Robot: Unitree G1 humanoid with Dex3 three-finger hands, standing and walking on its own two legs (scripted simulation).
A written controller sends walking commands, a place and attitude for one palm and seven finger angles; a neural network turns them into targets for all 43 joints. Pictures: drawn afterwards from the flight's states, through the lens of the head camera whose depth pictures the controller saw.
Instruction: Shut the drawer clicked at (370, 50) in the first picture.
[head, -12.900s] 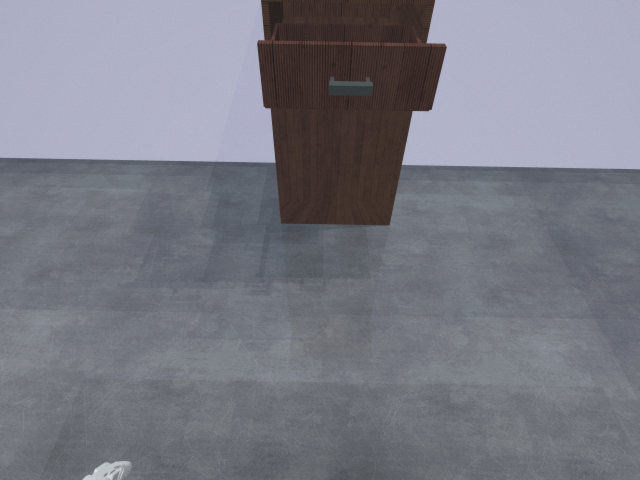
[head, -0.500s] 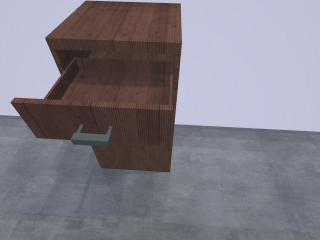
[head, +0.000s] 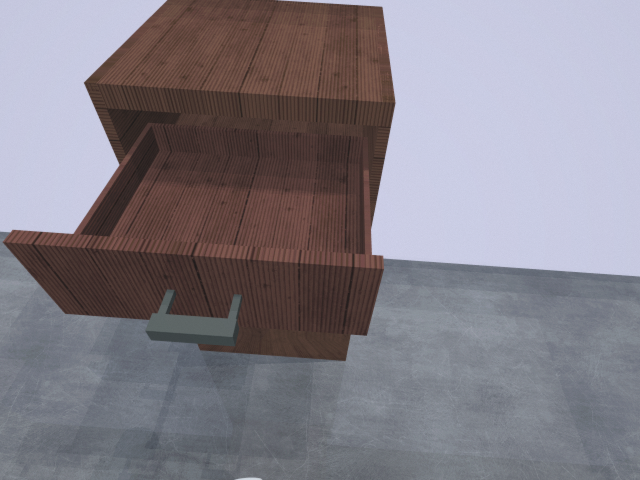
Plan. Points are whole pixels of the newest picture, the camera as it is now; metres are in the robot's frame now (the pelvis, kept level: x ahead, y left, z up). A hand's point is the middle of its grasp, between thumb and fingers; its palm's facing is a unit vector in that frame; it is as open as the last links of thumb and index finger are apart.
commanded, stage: come to a stop and stand still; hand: left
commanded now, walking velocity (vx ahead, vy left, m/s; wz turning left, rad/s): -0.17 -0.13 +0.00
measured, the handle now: (198, 314) +0.30 +0.18 +0.04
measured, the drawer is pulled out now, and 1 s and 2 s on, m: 0.29 0.29 0.29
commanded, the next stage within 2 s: look again from close up in 1.16 s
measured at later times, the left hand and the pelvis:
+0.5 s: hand out of the picture +0.07 +0.15 -0.16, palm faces +0.00 -0.96 -0.27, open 7.4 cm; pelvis +0.01 -0.04 -0.01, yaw -2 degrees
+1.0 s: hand out of the picture -0.03 +0.18 -0.17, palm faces +0.08 -0.97 -0.24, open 7.4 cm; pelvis -0.03 -0.01 +0.00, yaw -1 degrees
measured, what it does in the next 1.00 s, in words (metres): steps on the spot: left foot, then right foot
